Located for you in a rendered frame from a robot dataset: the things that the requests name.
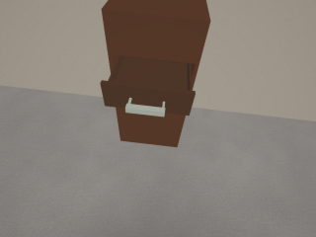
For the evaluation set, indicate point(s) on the cabinet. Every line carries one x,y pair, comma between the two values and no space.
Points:
170,30

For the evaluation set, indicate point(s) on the drawer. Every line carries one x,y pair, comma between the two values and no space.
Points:
150,82

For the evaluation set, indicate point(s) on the handle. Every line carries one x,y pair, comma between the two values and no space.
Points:
145,110

